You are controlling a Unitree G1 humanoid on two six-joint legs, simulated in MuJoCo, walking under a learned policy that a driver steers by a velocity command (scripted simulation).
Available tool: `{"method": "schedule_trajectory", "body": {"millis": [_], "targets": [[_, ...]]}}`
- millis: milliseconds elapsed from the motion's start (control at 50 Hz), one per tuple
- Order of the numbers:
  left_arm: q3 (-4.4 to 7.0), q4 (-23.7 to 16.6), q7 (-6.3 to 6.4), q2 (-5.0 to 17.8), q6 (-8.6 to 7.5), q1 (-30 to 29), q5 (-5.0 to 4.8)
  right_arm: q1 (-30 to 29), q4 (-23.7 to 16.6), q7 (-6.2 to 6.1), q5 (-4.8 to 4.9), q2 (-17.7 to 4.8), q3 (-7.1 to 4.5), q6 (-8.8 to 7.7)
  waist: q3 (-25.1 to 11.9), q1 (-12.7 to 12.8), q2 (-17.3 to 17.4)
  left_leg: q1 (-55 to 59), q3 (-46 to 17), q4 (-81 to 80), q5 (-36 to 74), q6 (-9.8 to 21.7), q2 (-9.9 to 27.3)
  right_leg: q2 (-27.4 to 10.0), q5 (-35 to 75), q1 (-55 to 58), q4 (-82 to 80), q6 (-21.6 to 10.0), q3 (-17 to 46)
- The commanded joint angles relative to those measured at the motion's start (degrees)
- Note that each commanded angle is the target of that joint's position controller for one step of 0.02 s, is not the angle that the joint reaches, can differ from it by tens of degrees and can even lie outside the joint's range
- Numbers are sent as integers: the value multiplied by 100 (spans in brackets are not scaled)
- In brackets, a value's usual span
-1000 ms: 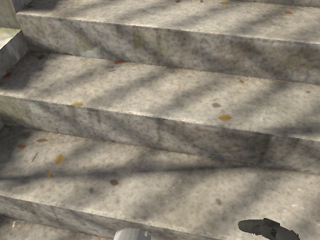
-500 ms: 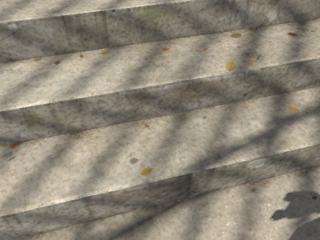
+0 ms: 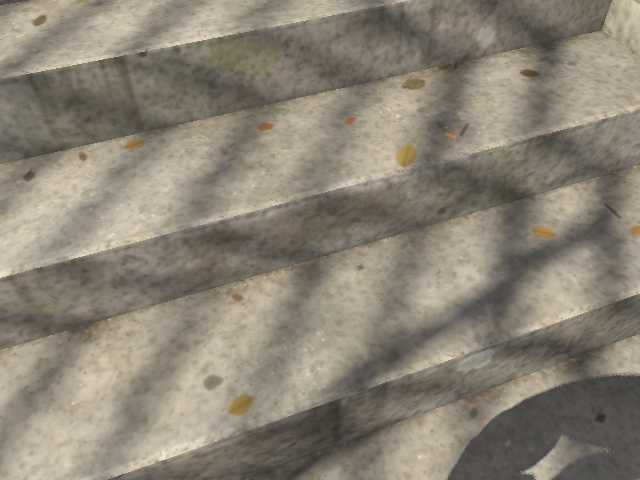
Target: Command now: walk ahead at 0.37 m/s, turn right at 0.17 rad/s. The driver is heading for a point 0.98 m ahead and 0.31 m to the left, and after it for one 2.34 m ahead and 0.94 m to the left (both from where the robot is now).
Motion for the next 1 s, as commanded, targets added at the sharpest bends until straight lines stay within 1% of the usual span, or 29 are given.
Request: {"method": "schedule_trajectory", "body": {"millis": [20,80,160,200,220,260,280,300,320,340,380,400,420,480,560,620,680,760,780,800,820,860,880,900,920,940,960,980,1000], "targets": [[-183,112,-10,107,-123,496,160,-633,-440,-44,22,88,177,23,545,-4,-569,-2984,-286,1811,-664,254,218,-2064,-299,1786,-1287,-1429,2264],[-385,415,-56,-157,-194,746,253,-1062,-769,-185,29,218,353,58,612,-68,-495,-3644,-389,2138,-1054,568,401,-2032,-261,1849,-1326,-1212,1885],[-421,160,-241,213,-261,227,466,-2098,-1574,-265,133,-124,367,204,530,-259,-362,-973,-20,-1157,-230,500,929,-1629,-415,-493,-2315,-603,916],[-286,-196,-382,738,-320,-72,-212,-2427,-1645,26,131,30,419,345,727,-296,-1124,1809,1012,-1958,-2130,-144,253,-1748,-276,-2279,-3210,-856,802],[-226,-270,-427,1096,-332,-178,-230,-1719,-1375,100,206,-71,347,321,669,-568,-1138,1624,1067,-2188,-1927,-186,13,-1918,1284,-1271,-2835,-933,654],[-138,-355,-510,1247,-434,-277,-223,-533,-1139,63,273,-538,109,95,-225,-1062,-1017,2331,1067,-3780,-1079,157,-546,-1818,6419,658,-1089,-820,139],[-200,-243,-559,546,-433,417,58,561,-722,9,151,-746,98,2,-1313,-970,176,4865,-1016,-4529,832,953,209,-1032,5533,-904,788,-284,176],[-271,-442,-614,29,-338,108,74,2264,-246,-83,-100,-1244,-62,72,-1885,-1493,1436,6526,-4292,-7194,-744,1328,1067,138,648,-2762,2587,-61,842],[-104,-534,-540,53,-298,-537,-165,3347,147,-138,-179,-1622,-235,15,-910,-1952,1469,6413,-5837,-8231,-2898,755,1397,624,839,-4262,4703,-216,2143],[-90,-1063,-222,-116,-408,-988,-181,1825,16,-523,469,-1499,-463,177,-127,-1183,992,4986,-5267,-8505,-2549,481,1676,16,308,-3439,6114,-85,1357],[-324,-1615,-94,-693,-296,-1448,-121,793,135,-689,332,-233,-225,212,838,-477,495,2871,-3680,-7921,-3607,348,1309,-464,1218,-3569,6613,-176,816],[-353,-1707,-48,-752,-177,-1350,-61,702,230,-675,214,395,-86,198,866,-301,413,2438,-3130,-7885,-3408,243,1219,-481,1400,-3590,7322,-194,686],[-382,-1888,-57,-758,-115,-1364,-52,679,289,-661,95,610,-72,128,878,-153,263,2324,-2572,-8124,-2844,198,1188,-572,1490,-3713,7562,-206,630],[-516,-2278,7,-912,36,-1639,-76,986,611,-498,184,382,-192,-136,1025,43,-226,2779,-1654,-8474,-1808,121,983,-642,1120,-4588,7777,-246,719],[-338,-2369,-36,-131,86,-2109,-195,1004,215,-492,288,113,-255,-248,952,-141,-651,3021,-708,-9249,-19,347,819,-773,2014,-3845,5830,74,-95],[-366,-2406,27,-647,104,-2463,-142,2416,399,-608,179,-56,-386,-307,776,-658,-162,5548,-1224,-9173,280,774,1177,-724,693,-6060,7876,-52,-293],[-459,-3059,72,-839,1,-3856,-128,2990,452,-569,30,151,-363,-272,1384,-973,-178,6740,-1291,-9492,97,793,1479,-864,-776,-7971,8887,-233,-270],[-682,-3900,-18,-969,82,-4835,-290,3619,821,-750,196,366,-278,-86,1523,-1198,374,6470,-563,-10507,1702,498,1131,-968,-1360,-7069,7067,-263,-987],[-760,-3855,-131,-1032,167,-4591,-298,3511,701,-801,354,274,-290,-8,1175,-1134,93,6027,-157,-11120,2733,519,1171,-1027,-926,-5497,5903,-422,-1190],[-749,-3723,-163,-1007,181,-4314,-455,3022,452,-781,367,342,-222,19,1096,-990,-71,5191,273,-11125,4449,424,902,-704,-576,-3675,4624,-522,-1763],[-699,-3551,-150,-963,142,-3758,-556,2904,287,-704,406,-9,-234,-51,477,-657,221,4844,458,-10354,7938,325,1063,-183,-256,-1686,4159,-614,-1894],[-315,-2809,41,-245,275,-1171,-513,2433,25,-565,495,-1086,-526,-317,-1124,480,1258,5806,354,-8138,10353,247,1418,122,216,291,3166,-756,-1363],[-105,-2550,96,247,283,-471,-368,1961,-169,-440,574,-1186,-616,-474,-1505,871,1255,5501,359,-6755,9617,79,1205,-63,390,1226,2459,-852,-726],[81,-2328,141,747,132,-100,-256,2305,-487,-312,714,-709,-539,-569,-1899,757,-251,3007,118,-4027,6033,-302,246,-1652,425,2931,1533,-1769,2364],[192,-2398,110,1018,221,-264,-304,2045,-534,-241,477,-802,-682,-624,-2514,714,-960,3160,-144,-1277,441,-416,-752,-2425,2208,2522,-63,-1909,4401],[-94,-1618,-210,623,364,607,24,2944,344,572,85,-170,-525,-277,-1481,896,-495,1283,-2617,856,2332,170,-882,-2225,-1325,1789,-1179,-1738,5463],[-157,-1269,-300,485,291,-29,-178,2136,20,598,84,-348,-555,-173,180,257,-185,112,-2165,1530,2399,277,-768,-2158,-1911,671,-1068,-1502,4475],[-282,-1152,-370,-30,251,-868,-275,2182,44,507,44,-187,-451,-104,-28,-13,303,-145,-1947,2043,2160,512,-760,-2218,-1322,359,-1042,-1774,3993],[-446,-1064,-439,-567,141,-1590,-198,2036,-121,451,56,114,-305,-12,-84,-516,678,-324,-1813,2010,1962,739,-412,-2254,-972,10,-901,-1615,3080]]}}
